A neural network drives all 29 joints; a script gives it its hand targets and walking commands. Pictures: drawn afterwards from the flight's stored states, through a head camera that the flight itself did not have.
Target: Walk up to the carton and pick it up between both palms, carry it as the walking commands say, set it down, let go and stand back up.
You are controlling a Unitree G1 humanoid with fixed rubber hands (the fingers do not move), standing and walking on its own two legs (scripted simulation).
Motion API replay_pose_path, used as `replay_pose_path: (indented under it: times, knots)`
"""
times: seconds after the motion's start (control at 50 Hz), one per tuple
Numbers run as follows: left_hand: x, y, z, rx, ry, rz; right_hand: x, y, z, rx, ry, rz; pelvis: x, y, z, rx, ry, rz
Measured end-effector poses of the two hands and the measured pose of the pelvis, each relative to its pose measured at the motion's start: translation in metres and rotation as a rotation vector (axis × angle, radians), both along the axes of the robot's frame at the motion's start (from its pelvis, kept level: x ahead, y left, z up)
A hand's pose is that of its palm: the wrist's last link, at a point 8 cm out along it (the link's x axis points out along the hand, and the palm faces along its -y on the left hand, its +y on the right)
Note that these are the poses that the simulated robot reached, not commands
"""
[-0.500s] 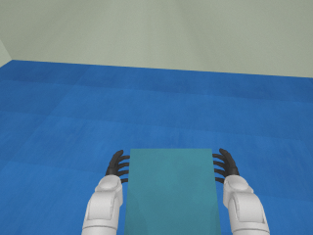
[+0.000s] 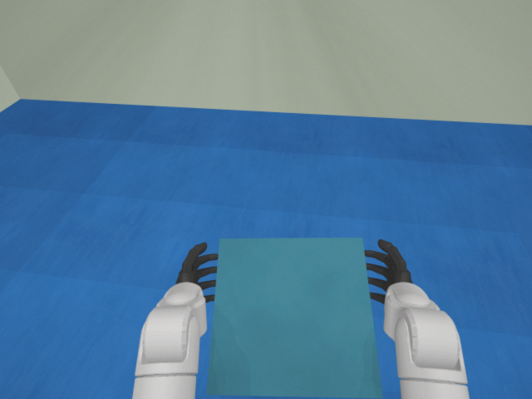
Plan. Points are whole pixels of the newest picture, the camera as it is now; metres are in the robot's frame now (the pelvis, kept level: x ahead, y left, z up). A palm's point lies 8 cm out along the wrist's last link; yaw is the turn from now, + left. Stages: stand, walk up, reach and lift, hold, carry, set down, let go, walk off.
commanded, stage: carry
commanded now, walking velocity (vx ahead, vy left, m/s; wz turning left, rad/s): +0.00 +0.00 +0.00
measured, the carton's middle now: (291, 320) +0.29 +0.00 -0.04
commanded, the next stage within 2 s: none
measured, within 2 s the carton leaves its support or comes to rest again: neither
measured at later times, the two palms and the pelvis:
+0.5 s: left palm (194, 290) +0.28 +0.14 +0.06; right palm (400, 287) +0.28 -0.15 +0.07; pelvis +0.00 -0.01 +0.00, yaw +0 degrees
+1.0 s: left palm (199, 299) +0.28 +0.14 +0.04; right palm (395, 298) +0.28 -0.15 +0.04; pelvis +0.01 -0.01 +0.00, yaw +1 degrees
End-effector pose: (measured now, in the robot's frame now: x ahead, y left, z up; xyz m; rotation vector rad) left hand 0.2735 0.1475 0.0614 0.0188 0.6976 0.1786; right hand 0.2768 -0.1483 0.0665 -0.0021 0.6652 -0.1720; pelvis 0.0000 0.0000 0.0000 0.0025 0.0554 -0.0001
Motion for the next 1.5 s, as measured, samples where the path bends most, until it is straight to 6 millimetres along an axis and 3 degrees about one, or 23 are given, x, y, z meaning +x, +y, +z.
replay_pose_path:
  times: [0.32, 0.72, 0.96, 1.02, 1.1, 1.16, 1.5]
  knots:
    - [0.000, -0.004, 0.013, 0.003, 0.030, 0.011, 0.002, -0.003, 0.013, 0.007, 0.026, -0.006, 0.001, -0.004, 0.000, 0.000, 0.004, 0.004]
    - [0.009, -0.008, -0.020, 0.014, 0.024, -0.012, 0.012, -0.009, -0.022, -0.021, 0.024, 0.034, 0.000, -0.012, 0.000, -0.004, -0.005, 0.012]
    - [0.007, -0.007, -0.029, 0.018, -0.035, -0.022, 0.007, -0.009, -0.031, -0.039, -0.026, 0.052, 0.008, -0.012, -0.001, -0.011, -0.009, 0.016]
    - [0.001, -0.010, -0.020, -0.010, -0.054, -0.006, 0.002, -0.004, -0.021, -0.009, -0.044, 0.034, 0.007, -0.011, -0.002, -0.012, -0.008, 0.016]
    - [-0.012, -0.010, 0.006, -0.026, -0.088, 0.015, -0.010, -0.003, 0.006, 0.018, -0.081, 0.004, 0.001, -0.009, -0.007, -0.012, 0.002, 0.011]
    - [-0.021, -0.009, 0.011, -0.026, -0.063, 0.007, -0.017, -0.002, 0.012, 0.016, -0.057, 0.001, -0.007, -0.007, -0.011, -0.009, 0.001, 0.005]
    - [-0.081, -0.010, -0.001, 0.000, 0.101, 0.086, -0.070, 0.002, -0.004, 0.012, 0.103, -0.025, -0.088, -0.012, -0.020, 0.015, -0.021, 0.019]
